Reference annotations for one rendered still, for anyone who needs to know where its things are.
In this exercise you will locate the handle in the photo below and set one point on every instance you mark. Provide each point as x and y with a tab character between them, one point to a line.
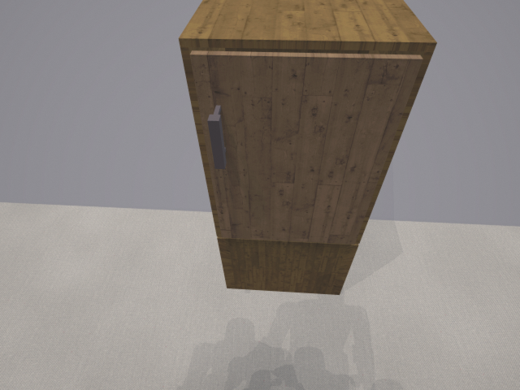
216	139

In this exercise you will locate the cupboard door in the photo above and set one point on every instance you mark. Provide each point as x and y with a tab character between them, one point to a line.
306	136

